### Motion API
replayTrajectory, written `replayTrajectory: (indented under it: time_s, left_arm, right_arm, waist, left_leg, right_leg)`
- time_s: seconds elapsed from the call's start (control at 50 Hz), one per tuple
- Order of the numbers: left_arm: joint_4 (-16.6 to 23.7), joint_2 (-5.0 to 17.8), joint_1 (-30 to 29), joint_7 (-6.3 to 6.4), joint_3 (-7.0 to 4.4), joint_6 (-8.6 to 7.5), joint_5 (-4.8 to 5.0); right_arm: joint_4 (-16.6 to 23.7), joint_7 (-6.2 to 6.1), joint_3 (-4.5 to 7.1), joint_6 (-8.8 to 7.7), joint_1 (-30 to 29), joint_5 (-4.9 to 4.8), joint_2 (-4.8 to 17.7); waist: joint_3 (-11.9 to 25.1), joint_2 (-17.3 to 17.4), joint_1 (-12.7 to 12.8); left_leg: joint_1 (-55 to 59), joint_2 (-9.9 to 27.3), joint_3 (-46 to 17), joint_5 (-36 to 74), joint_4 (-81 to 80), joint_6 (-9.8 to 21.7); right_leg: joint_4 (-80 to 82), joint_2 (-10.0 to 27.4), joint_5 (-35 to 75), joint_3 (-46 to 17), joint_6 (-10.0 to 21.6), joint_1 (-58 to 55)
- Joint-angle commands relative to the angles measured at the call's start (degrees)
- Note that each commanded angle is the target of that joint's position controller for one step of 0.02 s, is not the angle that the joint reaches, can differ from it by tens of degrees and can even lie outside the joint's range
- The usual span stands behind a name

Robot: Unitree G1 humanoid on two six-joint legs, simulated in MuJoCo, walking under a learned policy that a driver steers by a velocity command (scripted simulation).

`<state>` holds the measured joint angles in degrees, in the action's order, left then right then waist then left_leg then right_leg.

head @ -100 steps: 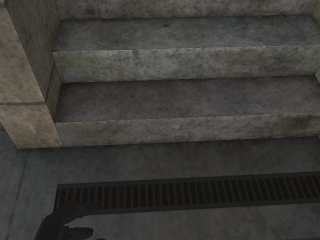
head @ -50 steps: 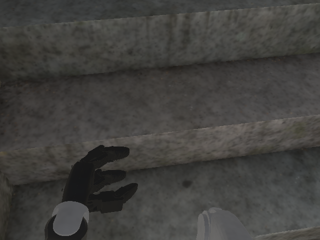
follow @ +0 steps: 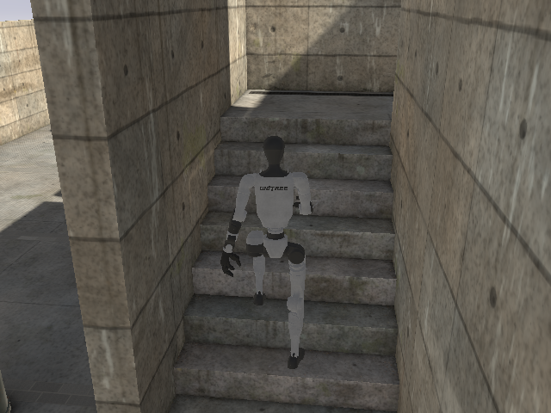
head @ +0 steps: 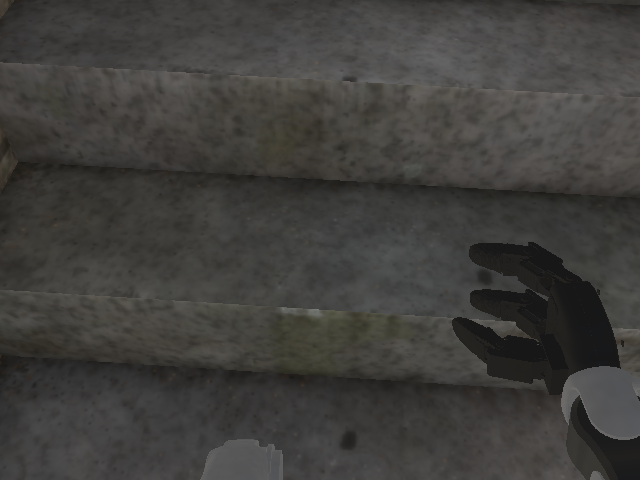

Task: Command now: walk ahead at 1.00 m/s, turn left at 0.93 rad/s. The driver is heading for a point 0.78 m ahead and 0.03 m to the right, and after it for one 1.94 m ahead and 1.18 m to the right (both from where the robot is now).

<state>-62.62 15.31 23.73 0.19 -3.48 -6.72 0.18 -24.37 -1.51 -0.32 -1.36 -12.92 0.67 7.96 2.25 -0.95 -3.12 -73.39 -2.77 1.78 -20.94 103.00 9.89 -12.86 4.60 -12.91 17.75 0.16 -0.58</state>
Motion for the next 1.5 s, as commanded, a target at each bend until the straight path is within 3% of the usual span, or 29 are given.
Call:
replayTrajectory:
  time_s: [0.02, 0.06, 0.08, 0.1, 0.16, 0.26, 0.32, 0.4, 0.42, 0.44, 0.52, 0.62, 0.66, 0.7, 0.74, 0.78, 0.84, 0.88, 0.96, 1.0, 1.06, 1.08, 1.1, 1.12, 1.14, 1.2, 1.24, 1.38, 1.5]
  left_arm:
    - [15.3, 21.2, -19.4, 1.5, -3.06, -4.74, 4.37]
    - [20.5, 16.2, -21.5, -1.44, -3.92, -3.67, 2.87]
    - [24.0, 4.7, -19.9, -4.31, -1.47, -2.9, -1.74]
    - [31.1, -0.7, -19.5, -5.65, 0.54, -3.36, -5.49]
    - [39.6, -12.8, -27.5, -2.49, 6.66, -2.92, -7.42]
    - [45.2, -12.8, -39.9, 1.57, 8.06, -0.55, -4.56]
    - [44.2, -9.1, -35.2, 1.95, 8.56, 1.4, -2.8]
    - [34.3, 4.4, -4.7, 2.65, 2.61, 3.23, 1.5]
    - [28.2, 6.1, -1.1, 1.67, 0.63, 3.12, 2.63]
    - [21.3, 5.6, -6.5, 1.26, -0.85, 3.36, 1.84]
    - [16.1, -4.5, -5.5, 0.37, 0.86, 1.61, -1.35]
    - [10.0, 1.3, -0.8, -0.2, -0.64, -2.59, -0.06]
    - [12.2, 6.9, -1.6, 1.81, -2.64, -1.68, 4.91]
    - [15.4, 16.6, -6.7, -0.28, -6.14, -5.95, 2.87]
    - [21.8, 4.3, -14.6, -3.06, -4.82, -6.47, 0.52]
    - [27.2, -2.7, -18.0, -2.04, -3.46, -3.63, -4.34]
    - [30.2, -9.4, -15.0, -0.44, 0.56, 1.19, -2.43]
    - [29.3, -4.5, -12.4, -5.68, 1.8, 4.94, -1.74]
    - [39.8, -0.8, -28.5, -3.11, 3.81, 9.66, 0.64]
    - [37.3, -3.5, -24.8, -7.21, 5.18, 11.79, 0.8]
    - [29.0, 3.9, -6.7, -6.98, 2.44, 12.01, 1.47]
    - [25.6, 5.2, 5.4, -4.88, 0.91, 12.78, 0.0]
    - [22.1, 8.9, 10.6, -1.99, 0.31, 13.86, -1.02]
    - [28.2, 14.7, -0.1, -3.14, -1.19, 13.08, -3.1]
    - [27.7, 14.2, -5.7, -3.59, -2.15, 11.26, -3.23]
    - [16.0, 1.7, -3.4, -4.48, 2.72, 5.38, -0.66]
    - [12.1, -2.5, -0.7, -4.82, 3.65, 3.93, -4.36]
    - [18.0, 5.8, 6.9, -1.45, 3.25, 2.11, -5.97]
    - [23.3, 8.3, 8.9, 0.38, 3.87, -2.41, 0.27]
  right_arm:
    - [-9.8, 0.42, 3.29, 2.76, 41.9, 0.76, 10.3]
    - [-9.4, 1.5, 6.1, 0.77, 41.2, 0.96, 16.7]
    - [-9.2, 1.9, 7.03, 0.09, 24.9, -2.33, 15.7]
    - [-7.2, -0.2, 6.77, 1.65, 19.8, -1.03, 17.5]
    - [-19.1, -0.48, 5.5, -1.89, 33.9, 1.86, 12.9]
    - [-27.1, 1.17, 4.0, -5.9, 37.5, 1.7, 7.9]
    - [-25.2, 0.36, 3.58, -5.82, 29.8, -5.1, 8.1]
    - [-17.5, 0.44, 10.38, -10.0, 16.7, -3.99, 25.9]
    - [-13.3, 0.71, 9.31, -9.51, 10.6, -0.9, 19.1]
    - [-12.5, 0.82, 6.62, -9.5, 20.0, 4.39, 7.6]
    - [-2.4, 1.84, -2.07, -7.09, 14.4, 6.98, -6.1]
    - [9.7, -1.12, -4.01, -3.13, -3.7, 3.09, -2.3]
    - [4.4, -1.19, -3.08, -3.17, 6.4, -0.16, 2.3]
    - [0.1, -3.28, 1.71, -1.16, 31.6, -0.62, 8.4]
    - [-4.7, -3.46, 6.04, -2.1, 32.9, 1.19, 20.3]
    - [-8.2, -3.34, 4.42, -3.42, 23.4, 0.69, 11.1]
    - [-21.9, -2.16, 1.79, -5.46, 29.9, 1.43, 0.7]
    - [-27.7, 4.38, -0.24, -6.32, 21.2, 0.24, -3.6]
    - [-31.2, 7.67, 2.82, -5.28, 15.1, 6.51, 9.4]
    - [-30.8, 10.13, 6.42, -4.59, 23.4, 3.24, 19.4]
    - [-23.9, 9.1, 7.65, -5.3, 18.4, 2.24, 23.9]
    - [-23.3, 9.11, 7.9, -4.47, 20.2, 4.13, 21.3]
    - [-19.9, 10.7, 6.39, -2.7, 25.8, 7.54, 11.1]
    - [-21.1, 11.94, 7.58, -1.21, 31.9, 5.06, 16.3]
    - [-18.3, 10.15, 8.0, -0.52, 28.0, 1.38, 16.8]
    - [-11.0, 5.35, 4.97, -2.92, 17.7, 4.09, 11.1]
    - [-8.8, 2.78, 2.46, -2.83, 18.4, 2.23, 6.8]
    - [0.0, 2.61, 0.4, -1.33, 9.5, 0.17, 7.4]
    - [4.3, 0.2, 0.75, 1.29, 2.6, 2.12, 7.9]
  waist:
    - [21.5, -3.0, -20.3]
    - [25.8, 0.5, -16.0]
    - [13.5, 15.0, -6.5]
    - [17.6, 17.5, -1.0]
    - [-1.3, 0.9, 1.7]
    - [-8.5, 0.9, 2.1]
    - [1.3, -1.1, 8.1]
    - [25.1, 0.4, 24.4]
    - [21.2, -7.0, 24.4]
    - [15.0, -23.3, 10.1]
    - [-3.7, 4.7, 0.3]
    - [-11.9, -1.5, 0.8]
    - [9.3, 6.1, -2.1]
    - [25.9, -5.0, -16.2]
    - [28.2, 23.4, -11.8]
    - [13.3, 8.9, -3.6]
    - [-3.4, -2.0, 4.7]
    - [-0.3, -0.3, 12.2]
    - [8.1, -0.1, 18.2]
    - [8.5, 16.6, 16.6]
    - [12.4, 7.0, 20.0]
    - [15.3, 4.6, 23.2]
    - [31.6, -16.7, 15.6]
    - [33.5, -14.3, 13.4]
    - [19.9, -11.7, 13.1]
    - [9.1, -6.7, 6.1]
    - [5.7, -0.5, 2.8]
    - [0.7, -2.7, 5.9]
    - [5.5, -8.4, 6.2]
  left_leg:
    - [64.7, -6.1, 10.7, 2.2, -15.9, -2.9]
    - [64.3, -11.0, 0.1, -3.7, -48.7, -0.6]
    - [64.1, -7.0, -16.7, 6.4, -63.6, 5.2]
    - [68.8, 3.0, -47.6, 11.4, -76.2, 15.6]
    - [63.7, 4.2, -42.3, 9.4, -79.5, 9.3]
    - [53.3, 7.6, -24.3, 16.6, -89.9, 2.3]
    - [31.0, 5.2, -8.9, 63.3, -104.9, 2.7]
    - [69.7, 11.5, -8.7, 136.7, -48.1, -4.5]
    - [63.2, 2.0, -7.8, 82.8, -23.6, -5.8]
    - [26.4, -10.5, -12.1, 14.8, 6.8, -11.5]
    - [-7.7, -1.0, -8.5, 1.4, 32.9, -2.9]
    - [10.7, 4.8, 4.4, -10.3, 2.9, -4.2]
    - [65.2, -1.5, 8.3, -2.0, -30.8, -4.2]
    - [71.3, -1.4, -0.5, -7.2, -36.4, -3.2]
    - [73.7, 22.5, -48.7, -10.5, -75.3, 9.8]
    - [67.3, 24.1, -40.7, -1.7, -73.3, 9.3]
    - [63.8, 21.2, -15.9, 17.0, -78.2, 0.7]
    - [59.0, 18.6, 0.7, 40.3, -84.5, 1.3]
    - [39.8, 10.4, 13.7, 37.3, -94.0, 1.0]
    - [46.7, 18.0, 13.0, 85.6, -97.6, 6.5]
    - [70.5, 20.8, 12.1, 119.5, -79.9, 5.5]
    - [57.8, 20.8, 8.6, 113.7, -62.4, 3.5]
    - [38.4, 6.2, 7.6, 28.3, -27.3, -7.2]
    - [31.1, -3.5, -14.6, 13.8, 2.6, -9.0]
    - [16.9, -6.9, -19.3, 14.6, 14.0, -9.3]
    - [3.7, -6.1, -15.2, 2.3, 22.2, -7.2]
    - [6.4, -1.1, -9.7, 1.6, 15.0, -5.8]
    - [3.9, -1.9, -8.0, -2.6, 25.3, -11.1]
    - [0.8, -0.4, -8.3, -15.6, 10.2, -15.6]
  right_leg:
    - [-12.7, 10.5, 118.6, -0.7, 11.7, 19.6]
    - [-50.9, 8.1, 100.6, -6.2, 10.5, 9.0]
    - [-73.5, -2.8, 21.5, -12.0, 6.1, 29.5]
    - [-107.0, -10.7, 9.9, -20.0, 2.3, 50.5]
    - [-127.3, -6.7, -2.1, -23.5, 5.1, 76.2]
    - [-123.1, -2.1, -18.3, -18.1, 6.5, 82.0]
    - [-74.5, -4.5, -8.2, -8.4, 8.5, 25.1]
    - [-40.4, -8.6, -12.6, -13.3, 8.9, 15.4]
    - [-21.3, -5.9, -4.8, -21.1, 14.1, 12.5]
    - [-25.0, 0.6, 32.2, -38.9, 20.3, -4.6]
    - [-13.4, 1.7, 7.1, -40.7, 14.3, 4.4]
    - [9.1, -1.4, 34.0, -33.1, 11.8, 30.5]
    - [5.9, -4.9, 69.0, -28.8, 13.9, 42.0]
    - [-21.4, 7.1, 122.1, -36.1, 14.2, 20.2]
    - [-78.3, -15.9, 27.0, -26.1, 6.7, 34.1]
    - [-110.8, -12.5, 9.5, -26.9, 5.4, 56.1]
    - [-126.7, -10.0, -5.6, -27.4, 7.9, 74.0]
    - [-104.1, -4.5, -13.9, -24.8, 15.4, 73.1]
    - [-79.0, -2.0, -7.2, -15.0, 15.2, 54.4]
    - [-75.3, -10.0, -9.1, -7.7, 10.7, 39.8]
    - [-52.6, -17.8, 1.6, -6.9, 9.0, 39.9]
    - [-39.5, -18.1, 12.0, -16.2, 12.2, 20.4]
    - [-25.3, -6.6, 52.3, -49.6, 27.1, -3.3]
    - [-16.9, 1.3, 38.4, -71.6, 29.7, 2.5]
    - [-16.8, 1.0, 21.9, -65.1, 23.0, 9.5]
    - [-21.1, -2.2, 25.7, -54.9, 19.4, 13.9]
    - [-15.7, -3.2, 19.7, -47.1, 14.0, 21.1]
    - [-11.4, -6.1, -6.7, -55.5, 12.1, 31.0]
    - [-13.2, 0.1, 12.2, -66.3, 10.9, 16.1]
